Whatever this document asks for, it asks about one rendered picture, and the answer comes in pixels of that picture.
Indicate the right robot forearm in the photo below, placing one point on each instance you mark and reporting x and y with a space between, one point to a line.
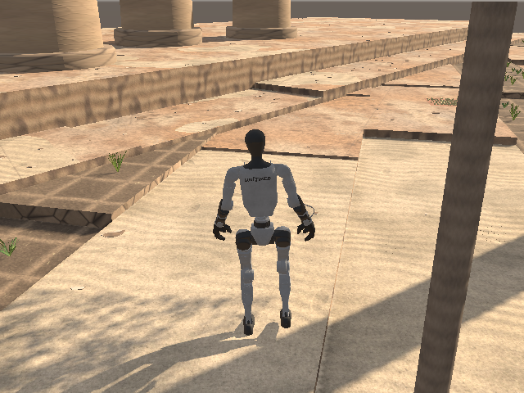
303 213

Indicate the left robot shin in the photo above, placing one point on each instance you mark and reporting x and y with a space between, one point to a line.
247 297

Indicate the left robot hand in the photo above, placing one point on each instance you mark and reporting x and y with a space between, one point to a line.
223 229

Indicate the humanoid robot head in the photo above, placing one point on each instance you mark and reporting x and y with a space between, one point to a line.
255 142

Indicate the robot right upper arm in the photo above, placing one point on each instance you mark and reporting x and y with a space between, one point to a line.
288 182

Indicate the right robot hand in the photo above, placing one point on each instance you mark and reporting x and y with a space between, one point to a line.
310 228

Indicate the robot left upper arm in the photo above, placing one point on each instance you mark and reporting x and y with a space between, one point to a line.
232 175

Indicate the left robot forearm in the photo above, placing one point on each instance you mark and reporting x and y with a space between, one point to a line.
221 216

